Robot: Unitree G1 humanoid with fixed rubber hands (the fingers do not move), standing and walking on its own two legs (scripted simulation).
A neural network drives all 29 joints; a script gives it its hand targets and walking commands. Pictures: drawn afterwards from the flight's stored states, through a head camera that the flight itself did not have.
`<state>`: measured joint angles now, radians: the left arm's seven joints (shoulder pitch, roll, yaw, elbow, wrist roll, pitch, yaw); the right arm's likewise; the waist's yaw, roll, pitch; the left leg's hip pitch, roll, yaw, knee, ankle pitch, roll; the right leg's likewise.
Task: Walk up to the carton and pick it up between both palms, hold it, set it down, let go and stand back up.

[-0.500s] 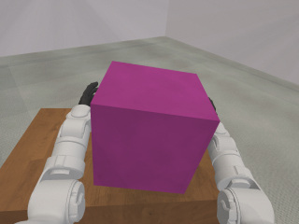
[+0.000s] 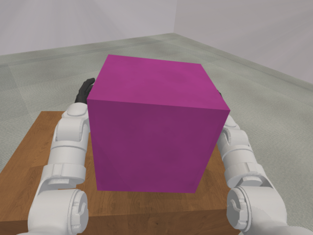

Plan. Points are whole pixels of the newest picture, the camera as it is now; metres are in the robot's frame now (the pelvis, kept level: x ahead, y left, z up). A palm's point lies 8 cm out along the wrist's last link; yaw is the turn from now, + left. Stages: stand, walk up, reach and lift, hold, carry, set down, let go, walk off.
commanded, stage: reach and lift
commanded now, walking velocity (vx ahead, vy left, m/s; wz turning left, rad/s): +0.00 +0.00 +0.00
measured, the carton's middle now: (151, 123) +0.38 +0.00 +0.15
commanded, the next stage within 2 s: hold in 0.42 s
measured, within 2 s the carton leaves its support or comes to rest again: neither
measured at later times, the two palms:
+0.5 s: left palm (82, 105) +0.38 +0.17 +0.21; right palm (218, 113) +0.38 -0.18 +0.19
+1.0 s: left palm (76, 105) +0.36 +0.18 +0.22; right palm (220, 110) +0.36 -0.17 +0.21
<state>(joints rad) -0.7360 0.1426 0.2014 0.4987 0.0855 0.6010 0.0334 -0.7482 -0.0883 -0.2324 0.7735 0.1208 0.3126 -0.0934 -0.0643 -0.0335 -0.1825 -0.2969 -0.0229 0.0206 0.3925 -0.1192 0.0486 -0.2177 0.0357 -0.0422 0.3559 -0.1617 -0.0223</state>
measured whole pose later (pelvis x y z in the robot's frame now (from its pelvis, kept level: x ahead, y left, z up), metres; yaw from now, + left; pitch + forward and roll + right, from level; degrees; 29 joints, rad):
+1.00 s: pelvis -0.02 +0.00 +0.00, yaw +0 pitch +0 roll -1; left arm -0.75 0.14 0.21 0.39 0.07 0.74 0.07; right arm -0.80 -0.11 -0.22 0.70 0.18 0.45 -0.11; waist -0.06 -0.03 -0.18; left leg -0.30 -0.02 0.02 0.39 -0.10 0.05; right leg -0.22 0.04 -0.04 0.36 -0.14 -0.02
